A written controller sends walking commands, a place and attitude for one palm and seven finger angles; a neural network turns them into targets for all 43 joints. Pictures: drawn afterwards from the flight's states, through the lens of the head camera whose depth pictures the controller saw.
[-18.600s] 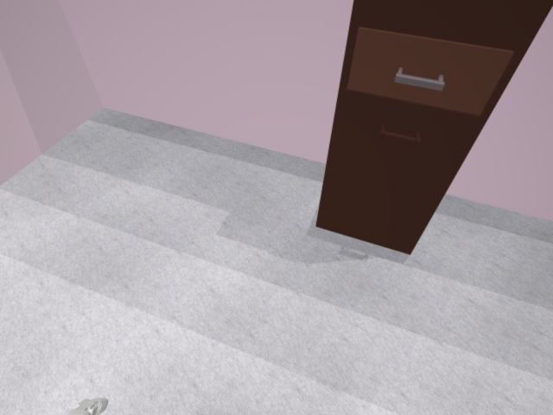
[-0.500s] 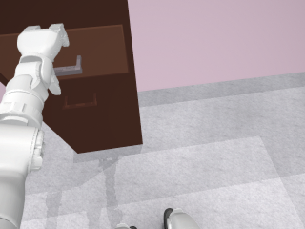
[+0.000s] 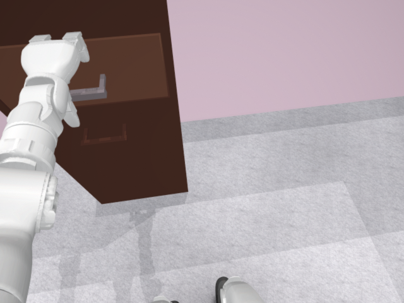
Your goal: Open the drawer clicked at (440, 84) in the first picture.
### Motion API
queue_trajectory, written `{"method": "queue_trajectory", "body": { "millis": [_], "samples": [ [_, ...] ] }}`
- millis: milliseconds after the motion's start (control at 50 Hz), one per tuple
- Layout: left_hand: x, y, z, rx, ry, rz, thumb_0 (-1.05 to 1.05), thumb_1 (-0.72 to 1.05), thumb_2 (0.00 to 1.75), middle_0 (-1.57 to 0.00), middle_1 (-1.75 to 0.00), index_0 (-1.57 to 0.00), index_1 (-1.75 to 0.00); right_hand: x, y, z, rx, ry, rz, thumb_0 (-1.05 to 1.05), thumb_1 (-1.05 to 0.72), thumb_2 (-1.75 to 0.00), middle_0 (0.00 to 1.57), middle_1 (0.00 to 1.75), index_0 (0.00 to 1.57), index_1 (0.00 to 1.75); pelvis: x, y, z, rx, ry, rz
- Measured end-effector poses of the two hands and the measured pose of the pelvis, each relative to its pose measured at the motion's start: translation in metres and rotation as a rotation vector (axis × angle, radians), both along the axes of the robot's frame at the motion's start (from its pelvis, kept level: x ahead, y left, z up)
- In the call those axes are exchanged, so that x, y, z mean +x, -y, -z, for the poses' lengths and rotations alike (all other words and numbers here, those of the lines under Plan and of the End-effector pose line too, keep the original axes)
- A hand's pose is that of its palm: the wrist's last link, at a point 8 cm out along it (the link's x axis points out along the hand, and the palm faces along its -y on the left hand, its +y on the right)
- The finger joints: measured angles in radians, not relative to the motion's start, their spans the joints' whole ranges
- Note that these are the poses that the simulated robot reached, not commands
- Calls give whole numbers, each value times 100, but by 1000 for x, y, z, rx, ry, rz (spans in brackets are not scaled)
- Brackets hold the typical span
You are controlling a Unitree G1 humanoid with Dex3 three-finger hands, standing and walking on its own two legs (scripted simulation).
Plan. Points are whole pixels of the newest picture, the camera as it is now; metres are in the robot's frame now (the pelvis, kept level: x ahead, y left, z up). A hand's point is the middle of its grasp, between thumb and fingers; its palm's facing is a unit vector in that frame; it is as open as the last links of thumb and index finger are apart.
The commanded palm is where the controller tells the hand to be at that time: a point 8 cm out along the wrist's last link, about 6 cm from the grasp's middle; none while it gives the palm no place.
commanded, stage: lower the fingers behind the handle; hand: left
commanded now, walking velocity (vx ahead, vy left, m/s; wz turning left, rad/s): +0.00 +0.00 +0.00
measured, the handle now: (77, 88) +0.57 +0.23 +0.06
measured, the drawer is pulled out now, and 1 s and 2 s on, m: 0.00 0.00 0.00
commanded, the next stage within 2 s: lift the fingers back up to retry in 1.18 s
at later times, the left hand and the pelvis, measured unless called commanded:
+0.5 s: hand (62, 102) +0.52 +0.24 +0.07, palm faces -0.03 +0.01 -1.00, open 13.8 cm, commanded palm +0.52 +0.26 +0.08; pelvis -0.01 +0.00 -0.02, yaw +0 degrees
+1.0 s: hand (65, 100) +0.53 +0.24 +0.07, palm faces +0.00 +0.01 -1.00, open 13.8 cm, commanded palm +0.52 +0.25 +0.06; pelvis -0.02 +0.01 -0.03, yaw +1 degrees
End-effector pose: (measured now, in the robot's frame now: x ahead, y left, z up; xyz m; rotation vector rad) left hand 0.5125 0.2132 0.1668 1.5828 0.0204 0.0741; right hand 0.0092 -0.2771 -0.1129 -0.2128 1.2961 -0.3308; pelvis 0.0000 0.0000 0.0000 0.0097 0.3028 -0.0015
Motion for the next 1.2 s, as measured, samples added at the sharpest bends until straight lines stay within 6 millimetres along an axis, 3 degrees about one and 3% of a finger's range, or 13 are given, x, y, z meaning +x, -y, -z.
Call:
{"method": "queue_trajectory", "body": {
  "millis": [300, 400, 620, 700, 900, 1200],
  "samples": [
    [-1, -1, 4, 11, -11, -11, 0, -49, 30, -33, -126, -31, -132, -11, 3, 1, -17, -2, 13, 1, -90, -90, 21, 30, 21, 30, -7, 1, 5, 2, -10, 4],
    [-6, -20, 42, 22, -152, -65, 0, -49, 30, -32, -124, -30, -127, -15, 3, 1, -30, 3, 26, 0, -90, -90, 21, 30, 21, 30, -8, -1, 8, 1, -23, 11],
    [-3, -29, 46, -15, 11, 18, 0, -49, 30, -39, -142, -33, -124, -27, -6, 15, -8, -111, -29, 0, -90, -90, 21, 30, 21, 30, -6, -6, 21, -15, -78, -21],
    [0, -26, 45, -16, 28, -10, 0, -49, 30, -38, -136, -36, -132, -25, -10, 17, 4, -107, -30, 0, -90, -90, 21, 30, 21, 30, -7, -7, 22, -18, -81, -26],
    [-2, -22, 44, -8, -29, -58, 0, -49, 30, -33, -123, -29, -132, -21, -12, 14, -16, -30, -15, 0, -90, -90, 21, 30, 21, 30, -19, -9, 24, -16, -68, -24],
    [-2, -24, 48, 24, -29, -35, 0, -49, 30, -31, -126, -30, -131, -59, -13, 24, -18, -91, 4, 0, -90, -90, 21, 30, 21, 30, -29, -10, 36, -15, -88, -26]
  ]
}}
